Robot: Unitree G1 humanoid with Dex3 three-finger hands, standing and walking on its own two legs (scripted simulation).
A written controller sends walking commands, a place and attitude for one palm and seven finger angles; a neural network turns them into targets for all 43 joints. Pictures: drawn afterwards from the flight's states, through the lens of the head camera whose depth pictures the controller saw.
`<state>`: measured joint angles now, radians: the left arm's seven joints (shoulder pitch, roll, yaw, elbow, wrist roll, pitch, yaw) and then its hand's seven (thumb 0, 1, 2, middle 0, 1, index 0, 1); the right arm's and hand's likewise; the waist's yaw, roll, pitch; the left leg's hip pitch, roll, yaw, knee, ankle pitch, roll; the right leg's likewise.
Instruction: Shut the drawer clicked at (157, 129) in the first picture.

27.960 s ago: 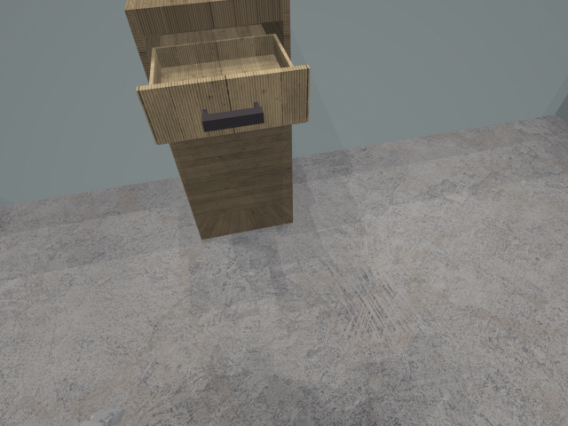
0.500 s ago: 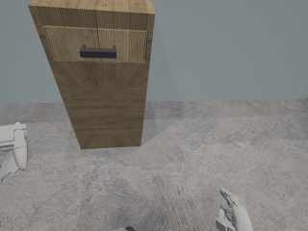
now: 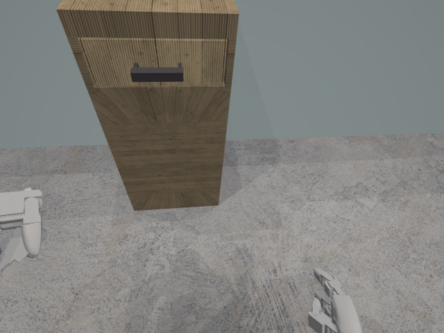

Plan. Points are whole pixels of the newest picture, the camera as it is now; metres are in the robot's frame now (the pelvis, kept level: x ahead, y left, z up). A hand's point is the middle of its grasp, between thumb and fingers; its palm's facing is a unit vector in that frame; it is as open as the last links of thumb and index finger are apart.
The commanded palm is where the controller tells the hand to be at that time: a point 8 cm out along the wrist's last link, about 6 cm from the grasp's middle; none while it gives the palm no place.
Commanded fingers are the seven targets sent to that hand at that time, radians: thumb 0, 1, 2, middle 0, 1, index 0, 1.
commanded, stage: stop stepping back and stand still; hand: left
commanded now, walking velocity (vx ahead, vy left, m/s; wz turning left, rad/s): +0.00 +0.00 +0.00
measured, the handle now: (157, 70) +0.75 +0.20 +0.05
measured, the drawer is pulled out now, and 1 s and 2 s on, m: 0.00 0.00 0.00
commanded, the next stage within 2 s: let the arm hang, fingers relaxed in 0.14 s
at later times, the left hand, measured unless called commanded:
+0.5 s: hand out of the picture +0.08 +0.19 -0.16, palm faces +0.02 -0.98 -0.21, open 3.1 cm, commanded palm none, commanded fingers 0.00 0.90 0.90 -0.84 -0.99 -0.84 -0.99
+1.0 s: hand out of the picture -0.07 +0.18 -0.17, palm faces +0.09 -0.97 -0.24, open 6.9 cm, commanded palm none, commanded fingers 0.00 0.90 0.90 -0.20 -0.30 -0.20 -0.30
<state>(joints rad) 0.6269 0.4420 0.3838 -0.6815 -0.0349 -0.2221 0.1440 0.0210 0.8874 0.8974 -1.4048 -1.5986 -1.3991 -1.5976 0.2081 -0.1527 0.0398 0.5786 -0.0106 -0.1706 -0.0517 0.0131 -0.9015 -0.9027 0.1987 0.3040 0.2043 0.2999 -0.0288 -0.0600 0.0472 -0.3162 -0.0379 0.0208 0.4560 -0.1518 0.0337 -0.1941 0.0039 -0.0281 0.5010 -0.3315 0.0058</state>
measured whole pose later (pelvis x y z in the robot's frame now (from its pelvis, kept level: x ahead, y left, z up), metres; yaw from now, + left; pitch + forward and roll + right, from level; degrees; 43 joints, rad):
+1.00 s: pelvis -0.01 +0.00 +0.00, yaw +3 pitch -2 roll -1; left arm 0.34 0.18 0.00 1.16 0.00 0.01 0.03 0.01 0.90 0.90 -0.29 -0.40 -0.28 -0.40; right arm 0.27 -0.16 0.00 1.11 -0.02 0.03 -0.03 0.01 -0.91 -0.90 0.20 0.30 0.20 0.30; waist 0.00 0.04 0.05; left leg -0.27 -0.04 -0.04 0.44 -0.13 0.03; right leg -0.11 0.02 -0.09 0.43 -0.29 -0.03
